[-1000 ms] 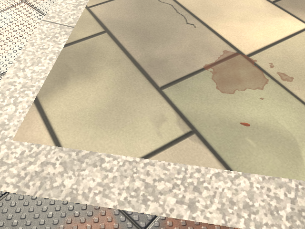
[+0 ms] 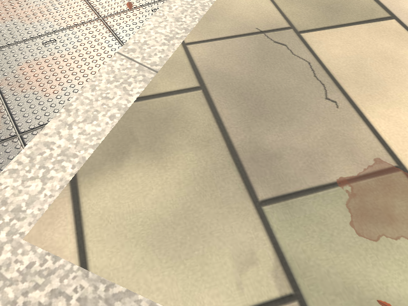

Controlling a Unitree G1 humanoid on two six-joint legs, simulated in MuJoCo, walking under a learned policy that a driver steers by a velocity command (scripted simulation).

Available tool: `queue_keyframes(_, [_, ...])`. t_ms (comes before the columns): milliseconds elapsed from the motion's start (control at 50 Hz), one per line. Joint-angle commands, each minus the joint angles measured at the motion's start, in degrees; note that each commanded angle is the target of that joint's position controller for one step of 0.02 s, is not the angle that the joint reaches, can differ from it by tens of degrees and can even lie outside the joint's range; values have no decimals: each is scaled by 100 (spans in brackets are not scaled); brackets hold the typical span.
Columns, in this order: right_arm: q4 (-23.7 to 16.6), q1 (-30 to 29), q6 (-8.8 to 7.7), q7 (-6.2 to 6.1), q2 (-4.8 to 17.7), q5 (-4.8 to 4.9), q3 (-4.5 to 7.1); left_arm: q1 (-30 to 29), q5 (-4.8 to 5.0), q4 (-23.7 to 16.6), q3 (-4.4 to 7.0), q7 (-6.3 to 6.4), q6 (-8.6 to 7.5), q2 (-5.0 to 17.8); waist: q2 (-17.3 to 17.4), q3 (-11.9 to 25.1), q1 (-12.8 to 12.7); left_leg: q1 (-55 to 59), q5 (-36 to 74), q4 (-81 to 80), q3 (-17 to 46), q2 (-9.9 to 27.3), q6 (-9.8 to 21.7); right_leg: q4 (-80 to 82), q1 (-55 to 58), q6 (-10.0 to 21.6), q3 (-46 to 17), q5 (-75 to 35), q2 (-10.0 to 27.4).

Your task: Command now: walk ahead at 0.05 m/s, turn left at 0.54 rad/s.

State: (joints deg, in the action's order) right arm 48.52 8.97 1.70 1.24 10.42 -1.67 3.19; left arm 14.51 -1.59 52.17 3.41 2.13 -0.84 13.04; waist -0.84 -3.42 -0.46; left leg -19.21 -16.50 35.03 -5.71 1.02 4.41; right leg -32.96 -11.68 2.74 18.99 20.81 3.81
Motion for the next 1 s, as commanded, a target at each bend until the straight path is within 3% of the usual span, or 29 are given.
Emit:
queue_keyframes(20, [-266, 851, -236, -117, 1293, -91, 330, 513, 10, -367, 190, -24, 98, 662, 1379, 908, 235, 1514, 2745, -1404, 2060, 1340, 566, -2030, -783, -129, -446, -1062, 761])
queue_keyframes(40, [-227, 1075, -170, -161, 1687, 99, 473, -8, 87, -725, 116, 1, 176, 415, 1971, 1020, 449, 1709, 4510, -1548, 3415, 2252, 1693, -3103, -2017, -404, -974, 1850, -402])
queue_keyframes(60, [-194, 1220, -128, -164, 1519, 175, 451, -188, 19, -699, 124, -8, 251, 569, 808, 965, 458, 1708, 4233, -1548, 2924, 2093, 1779, -3639, -2173, -476, -1627, 1667, -152])
queue_keyframes(100, [-321, 480, -30, -227, 1134, 115, 318, -284, 128, -670, 127, -29, 208, 479, 412, 362, 111, 1043, 3081, -1703, 2172, 1370, 1291, -3363, -2213, -479, -1904, 725, -37])
queue_keyframes(120, [-412, 221, -15, -256, 1033, 160, 284, -287, 41, -698, 160, -28, 205, 593, 528, 312, 13, 987, 2879, -1724, 1994, 1130, 1096, -3159, -2183, -473, -1944, 420, -16])
queue_keyframes(140, [-487, 104, -18, -245, 963, 138, 256, -142, -40, -646, 170, -42, 228, 615, 582, 456, -39, 994, 3063, -1688, 1886, 986, 1048, -3206, -2057, -475, -1898, 250, -112])
queue_keyframes(200, [-498, 316, -103, -174, 1164, 125, 301, -69, 3, -708, 152, -65, 309, 526, 422, 728, -28, 1130, 2985, -1666, 1986, 917, 1040, -2957, -1957, -524, -1979, 150, -203])
queue_keyframes(280, [-527, 513, -74, -160, 1310, 79, 340, -395, 35, -928, 125, -37, 357, 544, 704, 635, 147, 1121, 1721, -1822, 2421, 884, 1053, -2220, -1993, -575, -2074, 219, -252])
queue_keyframes(400, [-671, 460, -10, -81, 1446, 23, 398, -541, 102, -1172, 75, -12, 270, 576, 801, 659, 235, 826, 1186, -1752, 2985, 822, 1001, -1286, -1375, -445, -2125, 356, -479])
queue_keyframes(460, [-747, 271, 28, -38, 1454, 32, 414, -251, 161, -1213, 56, 17, 201, 597, 887, 724, 121, 636, 1482, -1617, 3276, 723, 804, -485, -703, -295, -2101, 382, -662])
queue_keyframes(500, [-810, 16, 68, -43, 1410, 123, 407, 297, 163, -1106, 44, 63, 137, 566, 790, 698, -210, 133, 1006, -1408, 3233, 396, 381, 1034, 297, -170, -2021, -356, -722])
queue_keyframes(520, [-880, 71, 55, -73, 1151, 172, 341, 382, 84, -1115, 124, 120, 103, 941, 178, 615, -165, -454, 25, -876, 2870, -44, -2, 1846, 755, -4, -2746, -96, 49])
queue_keyframes(540, [-972, 368, 25, -106, 722, 218, 251, 128, 14, -1309, 216, 134, 120, 1509, -1143, 641, 54, -1394, -1233, 532, 1610, -1011, -321, 2307, 1141, 450, -4416, 153, 1695])
queue_keyframes(560, [-930, 213, 21, -138, 1236, -21, 364, -158, -56, -1373, 247, 73, 150, 1575, -1051, 322, -11, -1425, -1613, 1650, 1199, -916, -404, 2298, 10, 1011, -4697, -406, 2066])
queue_keyframes(580, [-865, 256, 31, -107, 1361, -51, 419, -396, -46, -1448, 130, 38, 122, 1147, -582, 188, 181, -1035, -1295, 2306, 1449, -757, -383, 2190, -381, 1052, -4297, -861, 1716])
queue_keyframes(600, [-722, 473, 63, -58, 1312, -28, 422, -737, 2, -1475, 56, 0, 99, 882, -411, 96, 398, -899, -919, 2707, 1423, -760, -389, 2047, -516, 872, -3623, -1243, 1260])
queue_keyframes(620, [-630, 671, 100, -9, 1270, 2, 411, -912, 9, -1541, 31, -18, 86, 806, -564, 188, 480, -887, -675, 2986, 1351, -781, -432, 1933, -344, 720, -3153, -1595, 928])
queue_keyframes(640, [-582, 762, 124, 33, 1226, 14, 395, -873, 23, -1558, 25, -3, 68, 792, -733, 258, 426, -970, -614, 3181, 1281, -800, -497, 1814, -123, 737, -2911, -2122, 802])
queue_keyframes(700, [-672, 434, 151, 33, 1089, 56, 306, -319, 51, -1407, 44, -18, 30, 822, -640, 391, 100, -1160, -677, 2820, 1228, -766, -687, 1541, 618, 896, -2735, -3056, 842])
queue_keyframes(740, [-688, 242, 182, -14, 864, 78, 185, -95, 56, -1270, -11, -30, -10, 724, -676, 473, -33, -846, -766, 1818, 1329, -661, -735, 1439, 876, 897, -2778, -3224, 850])
queue_keyframes(780, [-627, 220, 214, -62, 685, 83, 47, -168, 45, -1180, -49, -93, -13, 723, -947, 521, -25, -84, -969, 549, 895, -431, -698, 1402, 766, 823, -2758, -3070, 714])
queue_keyframes(820, [-613, 120, 196, -168, 820, 136, 44, 61, 18, -1042, 58, -174, 71, 1042, -1183, 396, -167, 290, -987, -267, 516, -564, -619, 1200, 707, 854, -3010, -3564, 648])
queue_keyframes(860, [-468, 493, 106, -263, 891, 155, 44, 52, 107, -980, 143, -229, 126, 1241, -973, 424, 78, 870, 233, -1532, 474, -530, -486, 858, 582, 684, -3166, -4200, 630])
queue_keyframes(880, [-424, 618, 20, -309, 1031, 118, 61, 50, 149, -993, 158, -230, 121, 1225, -810, 569, 115, 1424, 856, -1929, 748, -277, -392, 772, 265, 477, -3258, -3908, 607])
queue_keyframes(900, [-429, 718, -73, -361, 1294, 23, 96, 22, 197, -1093, 108, -244, 88, 1021, -365, 857, 88, 2160, 1083, -1851, 1231, 357, -242, 570, -329, 244, -3163, -3030, 443])
queue_keyframes(920, [-481, 475, -91, -386, 1721, 21, 176, -15, 242, -1276, 4, -272, 47, 580, 803, 735, -108, 2331, 2505, -1655, 1967, 1242, 169, 88, -1112, 16, -2469, -1354, -288])
queue_keyframes(940, [-493, 288, -81, -355, 1537, 103, 165, -155, 173, -1228, 1, -226, 119, 646, 1338, 667, 82, 1672, 2737, -1638, 2111, 1766, 693, -533, -993, -40, -1961, 542, -585])
queue_keyframes(960, [-588, 193, -110, -327, 1307, 61, 108, -246, 137, -1186, 95, -217, 202, 854, 1184, 402, 178, 1452, 2925, -1760, 2105, 1849, 943, -1550, -1202, -58, -1954, 1115, -594])
queue_keyframes(1000, [-616, 35, -94, -347, 1147, 25, 42, -116, 122, -1100, 203, -270, 324, 930, 861, 122, 31, 1180, 3318, -1747, 1548, 1588, 898, -2544, -1458, -124, -2043, 1046, -534])
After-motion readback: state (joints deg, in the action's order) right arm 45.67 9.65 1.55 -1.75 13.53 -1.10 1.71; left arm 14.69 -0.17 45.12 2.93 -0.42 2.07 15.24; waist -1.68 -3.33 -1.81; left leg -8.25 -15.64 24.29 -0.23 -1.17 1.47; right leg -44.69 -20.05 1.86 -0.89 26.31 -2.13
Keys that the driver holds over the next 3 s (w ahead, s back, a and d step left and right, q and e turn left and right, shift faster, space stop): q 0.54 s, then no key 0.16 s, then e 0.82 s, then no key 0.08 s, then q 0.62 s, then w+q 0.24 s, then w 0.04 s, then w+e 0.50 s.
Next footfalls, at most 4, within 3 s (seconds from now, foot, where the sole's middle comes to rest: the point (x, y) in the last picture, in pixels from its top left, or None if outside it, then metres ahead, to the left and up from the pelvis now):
0.52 right None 0.07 -0.11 -0.76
0.90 left None -0.05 0.08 -0.76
1.24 right None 0.01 -0.14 -0.76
1.76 left None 0.01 0.05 -0.76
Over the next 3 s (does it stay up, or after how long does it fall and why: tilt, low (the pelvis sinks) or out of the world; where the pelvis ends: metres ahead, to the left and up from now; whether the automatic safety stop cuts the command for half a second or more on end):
stays up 0.22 0.04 -0.01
